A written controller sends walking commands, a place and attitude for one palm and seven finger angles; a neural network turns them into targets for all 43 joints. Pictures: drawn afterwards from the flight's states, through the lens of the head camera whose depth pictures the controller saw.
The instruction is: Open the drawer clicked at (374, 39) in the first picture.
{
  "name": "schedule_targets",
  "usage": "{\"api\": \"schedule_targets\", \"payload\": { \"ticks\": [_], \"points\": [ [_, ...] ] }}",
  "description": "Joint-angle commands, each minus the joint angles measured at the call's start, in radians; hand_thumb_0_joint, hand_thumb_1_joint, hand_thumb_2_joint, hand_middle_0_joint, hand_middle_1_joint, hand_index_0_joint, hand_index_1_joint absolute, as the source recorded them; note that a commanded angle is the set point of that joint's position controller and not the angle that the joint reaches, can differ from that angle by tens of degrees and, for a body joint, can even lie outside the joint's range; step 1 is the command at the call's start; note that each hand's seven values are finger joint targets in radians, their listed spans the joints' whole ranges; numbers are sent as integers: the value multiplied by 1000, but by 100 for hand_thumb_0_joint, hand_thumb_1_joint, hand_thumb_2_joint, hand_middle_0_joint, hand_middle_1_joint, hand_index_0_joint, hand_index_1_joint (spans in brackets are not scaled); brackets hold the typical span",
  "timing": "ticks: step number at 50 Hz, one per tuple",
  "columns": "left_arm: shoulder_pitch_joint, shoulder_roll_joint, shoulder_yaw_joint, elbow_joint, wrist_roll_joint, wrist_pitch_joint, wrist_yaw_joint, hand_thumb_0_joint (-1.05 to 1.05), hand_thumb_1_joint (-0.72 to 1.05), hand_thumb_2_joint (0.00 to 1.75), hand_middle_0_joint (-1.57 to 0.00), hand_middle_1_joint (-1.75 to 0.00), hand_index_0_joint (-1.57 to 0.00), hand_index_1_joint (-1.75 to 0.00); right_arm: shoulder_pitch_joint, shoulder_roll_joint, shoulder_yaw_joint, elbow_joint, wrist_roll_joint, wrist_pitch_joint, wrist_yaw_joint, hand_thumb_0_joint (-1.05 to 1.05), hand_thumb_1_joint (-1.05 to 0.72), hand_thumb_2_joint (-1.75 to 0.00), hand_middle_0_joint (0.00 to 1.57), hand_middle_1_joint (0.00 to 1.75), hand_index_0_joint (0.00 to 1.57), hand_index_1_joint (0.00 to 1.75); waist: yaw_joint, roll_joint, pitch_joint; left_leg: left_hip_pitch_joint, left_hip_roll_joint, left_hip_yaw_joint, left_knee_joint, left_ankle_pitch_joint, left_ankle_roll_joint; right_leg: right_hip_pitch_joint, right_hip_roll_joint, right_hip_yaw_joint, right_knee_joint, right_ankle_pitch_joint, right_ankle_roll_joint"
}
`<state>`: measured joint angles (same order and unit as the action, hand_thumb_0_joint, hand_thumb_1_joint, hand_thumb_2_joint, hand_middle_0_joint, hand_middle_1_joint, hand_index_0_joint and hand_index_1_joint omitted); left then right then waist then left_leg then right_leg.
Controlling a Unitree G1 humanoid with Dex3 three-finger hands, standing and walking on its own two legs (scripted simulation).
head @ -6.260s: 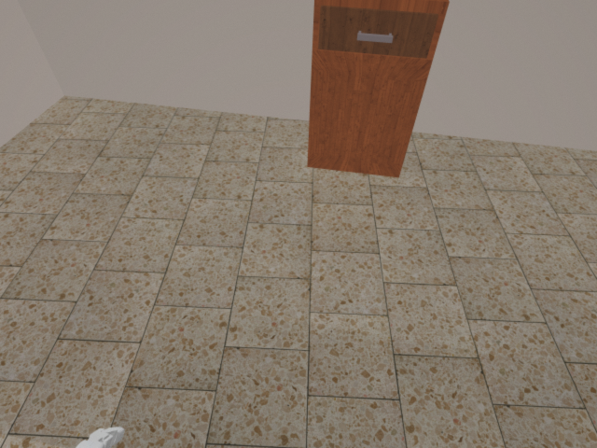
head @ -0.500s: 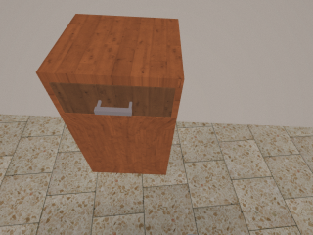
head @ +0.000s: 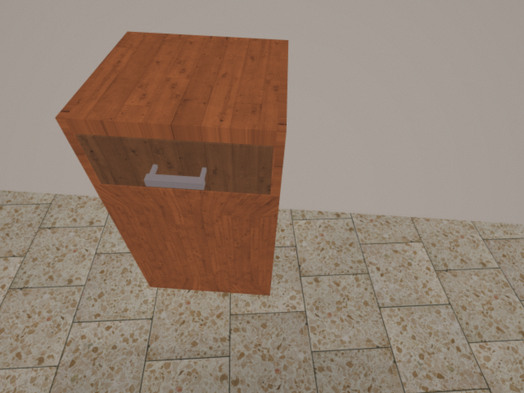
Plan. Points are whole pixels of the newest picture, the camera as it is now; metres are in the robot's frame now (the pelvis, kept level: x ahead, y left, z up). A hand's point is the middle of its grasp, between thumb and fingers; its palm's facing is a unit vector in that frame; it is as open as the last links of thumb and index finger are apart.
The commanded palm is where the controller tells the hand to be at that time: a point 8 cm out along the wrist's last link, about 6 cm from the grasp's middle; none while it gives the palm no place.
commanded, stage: come to a stop and stand still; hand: left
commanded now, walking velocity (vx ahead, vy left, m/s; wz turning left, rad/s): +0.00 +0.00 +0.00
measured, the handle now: (177, 175) +0.57 +0.24 -0.07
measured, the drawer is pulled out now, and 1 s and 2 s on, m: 0.00 0.00 0.00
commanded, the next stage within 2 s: look again from close up in 0.04 s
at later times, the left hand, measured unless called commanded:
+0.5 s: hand out of the picture -0.01 +0.21 -0.17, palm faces +0.03 -0.98 -0.19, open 7.4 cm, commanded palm none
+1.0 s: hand out of the picture +0.00 +0.19 -0.18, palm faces +0.01 -0.99 -0.14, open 7.4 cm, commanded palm none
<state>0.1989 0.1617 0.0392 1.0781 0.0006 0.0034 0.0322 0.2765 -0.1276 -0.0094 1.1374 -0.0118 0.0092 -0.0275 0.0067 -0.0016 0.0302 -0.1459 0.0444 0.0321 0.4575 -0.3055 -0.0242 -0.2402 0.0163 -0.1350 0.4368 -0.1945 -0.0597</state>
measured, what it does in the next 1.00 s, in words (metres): shifts its weight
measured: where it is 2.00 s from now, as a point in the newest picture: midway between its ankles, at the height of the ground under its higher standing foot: outside the picture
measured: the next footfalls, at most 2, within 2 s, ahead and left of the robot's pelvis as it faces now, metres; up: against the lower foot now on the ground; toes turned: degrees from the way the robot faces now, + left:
none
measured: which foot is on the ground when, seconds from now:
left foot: down 0.00-1.00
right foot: down 0.00-1.00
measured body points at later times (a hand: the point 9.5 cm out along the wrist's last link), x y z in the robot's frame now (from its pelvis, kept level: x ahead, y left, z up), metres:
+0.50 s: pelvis -0.01 +0.04 +0.00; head -0.02 +0.03 +0.45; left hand -0.01 +0.26 -0.16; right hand -0.04 -0.16 -0.17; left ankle -0.04 +0.13 -0.74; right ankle +0.03 -0.08 -0.74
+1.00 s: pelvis +0.03 +0.04 -0.01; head +0.04 +0.03 +0.44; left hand +0.00 +0.24 -0.17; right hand -0.02 -0.16 -0.17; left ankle -0.04 +0.13 -0.74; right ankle +0.03 -0.08 -0.74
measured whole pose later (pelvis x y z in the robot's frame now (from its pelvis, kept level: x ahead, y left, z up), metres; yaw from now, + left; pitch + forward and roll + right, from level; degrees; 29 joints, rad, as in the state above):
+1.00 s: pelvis +0.03 +0.04 -0.01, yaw -2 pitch -1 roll +1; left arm 0.35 0.09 0.00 1.15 0.03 -0.01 0.01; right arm 0.38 -0.13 0.02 1.13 -0.02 -0.03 -0.03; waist 0.00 0.01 0.01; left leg -0.10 -0.03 0.09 0.48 -0.38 0.05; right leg -0.26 -0.05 -0.07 0.58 -0.31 -0.01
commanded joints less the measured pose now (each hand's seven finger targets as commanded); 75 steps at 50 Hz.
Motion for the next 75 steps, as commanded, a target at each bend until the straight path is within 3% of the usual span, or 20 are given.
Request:
{"api": "schedule_targets", "payload": {
  "ticks": [1,4,5,6,8,10,12,15,21,39,47,52,55,57,60,62,63,67,69,75],
  "points": [
    [70,84,-2,1,2,-12,-1,0,90,90,-20,-30,-20,-30,34,-88,-8,-24,-3,-19,-14,0,-90,-90,20,30,20,30,18,90,-19,-84,87,-70,-151,141,40,155,-129,147,-94,125,26],
    [81,77,-9,18,4,-10,-1,0,90,90,-20,-30,-20,-30,57,-82,-6,-18,-3,-12,-15,0,-90,-90,20,30,20,30,11,26,40,-88,73,-64,-165,63,39,111,-128,163,-136,34,29],
    [212,120,-7,48,15,-37,45,0,90,90,-20,-30,-20,-30,-24,-141,-22,-79,7,-35,-4,0,-90,-90,20,30,20,30,49,10,61,-142,55,33,69,30,6,100,-194,217,-81,505,96],
    [173,166,-5,4,17,-47,35,0,90,90,-20,-30,-20,-30,65,-74,-14,-104,7,-12,-1,0,-90,-90,20,30,20,30,-14,-17,-28,-136,14,-9,137,-122,18,98,-272,305,-148,219,40],
    [109,145,-6,-21,22,-47,19,0,90,90,-20,-30,-20,-30,94,-70,-10,-109,-4,1,11,0,-90,-90,20,30,20,30,-33,-82,0,-108,20,-9,183,-119,38,-43,-255,317,-234,-288,-53],
    [71,130,-2,-43,21,-44,15,0,90,90,-20,-30,-20,-30,157,-69,-6,-102,-7,-8,16,0,-90,-90,20,30,20,30,-60,-126,-15,-48,7,1,128,-33,46,-99,-223,252,-205,-297,-56],
    [70,108,-7,-42,17,-41,11,0,90,90,-20,-30,-20,-30,199,-68,1,-97,-9,-19,16,0,-90,-90,20,30,20,30,-66,-67,-5,-9,12,-17,27,16,51,-140,-184,203,-144,-279,-36],
    [120,69,-22,-25,8,-32,2,0,90,90,-20,-30,-20,-30,130,-90,10,-108,-11,-37,8,0,-90,-90,20,30,20,30,-14,129,70,-178,79,-122,-128,-3,76,-30,-106,145,-36,-132,6],
    [175,46,-36,11,8,-30,-4,0,90,90,-20,-30,-20,-30,137,-102,18,-101,-6,-47,-1,0,-90,-90,20,30,20,30,9,-1,95,-235,65,-118,-182,-48,78,70,-114,136,-22,-33,19],
    [187,14,-39,44,9,-31,3,0,90,90,-20,-30,-20,-30,163,-78,28,-30,-4,-55,-12,0,-90,-90,20,30,20,30,-3,9,58,-100,62,-80,-155,170,77,65,-127,132,0,92,26],
    [174,-2,-24,29,31,-27,-18,0,90,90,-20,-30,-20,-30,173,-106,6,-28,-12,-47,-11,0,-90,-90,20,30,20,30,-12,60,159,-124,123,-157,-213,-169,139,-68,-63,68,122,-148,9],
    [261,14,-8,47,28,-45,-21,0,90,90,-20,-30,-20,-30,156,-86,3,-46,-10,-64,-13,0,-90,-90,20,30,20,30,20,-40,104,-161,61,-57,-10,69,130,58,-108,155,109,-9,-28],
    [371,76,7,82,19,-59,-3,0,90,90,-20,-30,-20,-30,117,-28,17,-67,-3,-62,-14,0,-90,-90,20,30,20,30,46,-243,30,-309,-37,51,286,-126,61,245,-315,387,-27,471,-126],
    [323,58,0,69,24,-60,12,0,90,90,-20,-30,-20,-30,87,-17,18,-77,5,-53,-18,0,-90,-90,20,30,20,30,33,-158,15,-300,-4,-3,338,-235,46,235,-352,347,-12,836,-166],
    [178,71,0,12,18,-45,18,0,90,90,-20,-30,-20,-30,158,-17,9,-32,17,-44,-11,0,-90,-90,20,30,20,30,-37,-77,-32,-71,5,3,-42,92,34,146,-252,165,122,765,-72],
    [172,29,-5,-21,0,-30,21,0,90,90,-20,-30,-20,-30,184,-91,-7,-22,4,-53,-22,0,-90,-90,20,30,20,30,-18,134,-73,88,144,-104,-4,825,97,11,-128,91,180,275,28],
    [184,23,-4,-26,0,-22,26,0,90,90,-20,-30,-20,-30,155,-113,-7,-36,3,-43,-24,0,-90,-90,20,30,20,30,2,158,-79,74,186,-116,3,901,142,6,-99,79,146,10,47],
    [184,50,1,-11,15,-15,23,0,90,90,-20,-30,-20,-30,77,-101,-18,-75,5,-27,-30,0,-90,-90,20,30,20,30,4,47,22,37,110,-54,42,825,95,14,-133,119,96,297,33],
    [186,68,6,-15,14,-15,24,0,90,90,-20,-30,-20,-30,94,-117,-25,-83,3,-23,-32,0,-90,-90,20,30,20,30,-3,20,-40,69,101,-42,63,845,87,41,-148,115,131,411,30],
    [154,81,9,-58,18,-5,19,0,90,90,-20,-30,-20,-30,33,-135,-34,-123,-3,-14,-26,0,-90,-90,20,30,20,30,0,-9,-89,50,101,-37,52,660,86,50,-143,139,132,362,26]
  ]
}}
